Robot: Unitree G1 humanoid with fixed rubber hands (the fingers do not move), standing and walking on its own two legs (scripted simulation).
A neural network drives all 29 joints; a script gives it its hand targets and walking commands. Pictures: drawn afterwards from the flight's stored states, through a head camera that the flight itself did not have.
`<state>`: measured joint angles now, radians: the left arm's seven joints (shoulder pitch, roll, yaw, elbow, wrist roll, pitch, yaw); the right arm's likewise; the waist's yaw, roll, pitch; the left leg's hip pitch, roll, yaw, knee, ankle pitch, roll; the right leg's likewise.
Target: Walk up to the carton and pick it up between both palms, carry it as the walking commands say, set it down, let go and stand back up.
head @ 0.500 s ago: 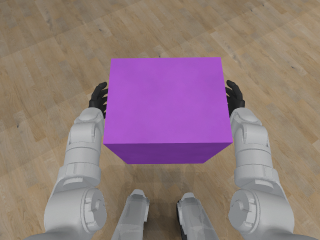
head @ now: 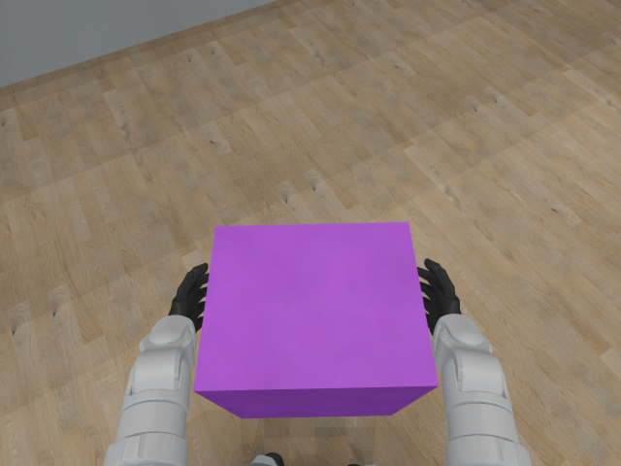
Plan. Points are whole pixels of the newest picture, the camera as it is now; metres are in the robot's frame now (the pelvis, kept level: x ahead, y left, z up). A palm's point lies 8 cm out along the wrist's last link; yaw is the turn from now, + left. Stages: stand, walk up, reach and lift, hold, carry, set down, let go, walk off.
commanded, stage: reach and lift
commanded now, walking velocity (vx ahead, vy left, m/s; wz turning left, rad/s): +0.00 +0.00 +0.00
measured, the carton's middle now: (314, 332) +0.32 +0.01 -0.11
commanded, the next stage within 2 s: hold in 1.64 s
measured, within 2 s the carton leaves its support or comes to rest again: neither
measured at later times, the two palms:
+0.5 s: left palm (165, 324) +0.29 +0.18 +0.03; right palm (474, 321) +0.30 -0.17 +0.04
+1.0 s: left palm (157, 322) +0.28 +0.18 +0.06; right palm (491, 321) +0.29 -0.17 +0.07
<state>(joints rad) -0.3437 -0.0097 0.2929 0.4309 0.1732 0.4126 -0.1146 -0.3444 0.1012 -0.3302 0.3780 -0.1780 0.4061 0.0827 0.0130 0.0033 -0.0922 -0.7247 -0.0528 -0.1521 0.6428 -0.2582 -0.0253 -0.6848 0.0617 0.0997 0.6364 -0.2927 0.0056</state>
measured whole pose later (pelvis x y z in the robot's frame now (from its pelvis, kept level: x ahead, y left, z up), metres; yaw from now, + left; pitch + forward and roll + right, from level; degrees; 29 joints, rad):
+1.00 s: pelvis +0.00 +0.00 +0.03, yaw +0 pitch -5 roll +0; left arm -0.25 -0.04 0.24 0.26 0.20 0.73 -0.10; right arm -0.27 0.08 -0.28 0.26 -0.18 0.71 0.09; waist 0.00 -0.01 0.03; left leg -0.07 -0.04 -0.14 0.31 -0.15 -0.01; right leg -0.03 0.03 0.12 0.30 -0.18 0.00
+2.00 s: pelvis +0.00 +0.01 +0.03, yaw -1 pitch -5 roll +0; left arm -0.17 -0.03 0.20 0.16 0.18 0.74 -0.11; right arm -0.18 0.09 -0.25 0.12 -0.17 0.73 0.09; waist 0.00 -0.02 0.04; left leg -0.06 -0.04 -0.12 0.30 -0.15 0.00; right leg -0.03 0.03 0.12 0.29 -0.18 0.01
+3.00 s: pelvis +0.26 +0.00 +0.02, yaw +2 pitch +5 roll +0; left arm -0.01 -0.08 0.18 -0.37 -0.04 1.20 0.10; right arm -0.01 0.13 -0.19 -0.41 0.03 1.20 -0.11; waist 0.02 0.03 -0.22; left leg -0.24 0.05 0.10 0.52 -0.35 -0.01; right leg -0.28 -0.02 -0.19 0.51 -0.31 -0.06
